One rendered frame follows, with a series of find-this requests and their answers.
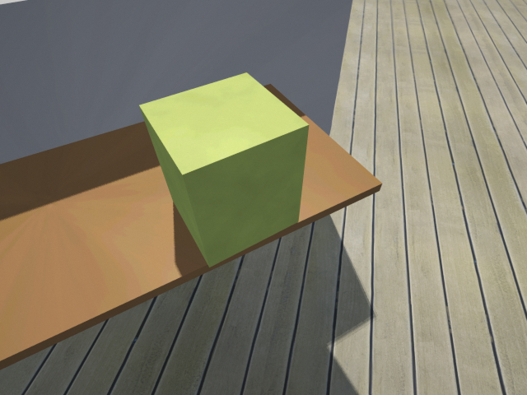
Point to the carton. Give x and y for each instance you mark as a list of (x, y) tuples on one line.
[(233, 157)]

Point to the table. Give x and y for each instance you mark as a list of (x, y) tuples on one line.
[(89, 230)]

